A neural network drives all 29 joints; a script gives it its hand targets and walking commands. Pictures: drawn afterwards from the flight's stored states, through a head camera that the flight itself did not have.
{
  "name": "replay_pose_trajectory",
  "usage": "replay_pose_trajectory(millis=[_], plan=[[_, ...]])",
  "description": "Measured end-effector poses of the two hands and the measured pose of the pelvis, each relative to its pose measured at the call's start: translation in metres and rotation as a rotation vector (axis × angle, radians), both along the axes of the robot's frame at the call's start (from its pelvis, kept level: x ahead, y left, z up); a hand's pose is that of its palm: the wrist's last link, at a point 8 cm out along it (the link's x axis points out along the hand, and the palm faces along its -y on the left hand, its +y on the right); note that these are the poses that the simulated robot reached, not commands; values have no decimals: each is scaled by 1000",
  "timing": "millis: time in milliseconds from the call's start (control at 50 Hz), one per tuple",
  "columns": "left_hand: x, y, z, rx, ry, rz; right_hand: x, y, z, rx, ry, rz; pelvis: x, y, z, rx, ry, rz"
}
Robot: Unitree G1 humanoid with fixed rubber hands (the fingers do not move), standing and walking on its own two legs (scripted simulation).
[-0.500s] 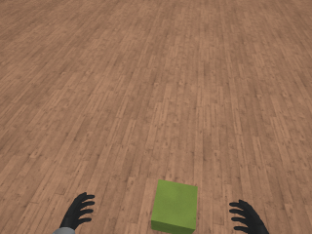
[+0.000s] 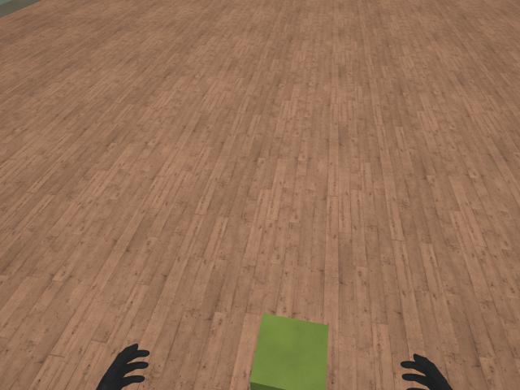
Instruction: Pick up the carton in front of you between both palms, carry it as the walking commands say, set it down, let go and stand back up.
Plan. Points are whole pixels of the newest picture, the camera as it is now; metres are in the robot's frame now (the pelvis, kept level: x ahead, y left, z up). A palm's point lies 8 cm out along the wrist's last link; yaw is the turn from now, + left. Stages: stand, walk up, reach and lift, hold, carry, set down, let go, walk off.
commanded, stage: stand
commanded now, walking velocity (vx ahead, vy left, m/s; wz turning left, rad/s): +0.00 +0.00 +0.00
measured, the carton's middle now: (289, 364) +0.36 -0.07 -0.64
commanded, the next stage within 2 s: none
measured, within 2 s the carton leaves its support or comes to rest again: neither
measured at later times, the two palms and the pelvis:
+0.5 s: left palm out of the picture +0.09 +0.28 -0.08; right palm out of the picture +0.12 -0.31 -0.10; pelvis +0.00 -0.02 +0.00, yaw +1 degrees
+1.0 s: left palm out of the picture +0.10 +0.29 -0.09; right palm out of the picture +0.11 -0.31 -0.10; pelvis +0.00 -0.01 +0.01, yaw +1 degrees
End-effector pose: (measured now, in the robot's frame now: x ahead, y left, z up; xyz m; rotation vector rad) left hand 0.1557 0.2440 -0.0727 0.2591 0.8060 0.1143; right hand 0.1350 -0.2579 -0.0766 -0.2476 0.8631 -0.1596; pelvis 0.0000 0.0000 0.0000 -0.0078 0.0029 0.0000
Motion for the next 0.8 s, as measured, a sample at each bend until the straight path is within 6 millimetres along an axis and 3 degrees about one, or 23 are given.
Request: replay_pose_trajectory(millis=[180, 480, 800], plan=[[-30, 34, 1, 131, 76, 59, -15, -37, -12, -72, 47, 19, -7, -13, -1, 4, -12, 13], [-60, 35, -12, 121, 182, 126, -16, -48, -22, -80, 113, 40, 0, -19, 1, 1, -23, 25], [-48, 46, -16, 111, 211, 134, -22, -47, -21, -101, 167, 18, 6, -13, 4, 2, -30, 22]])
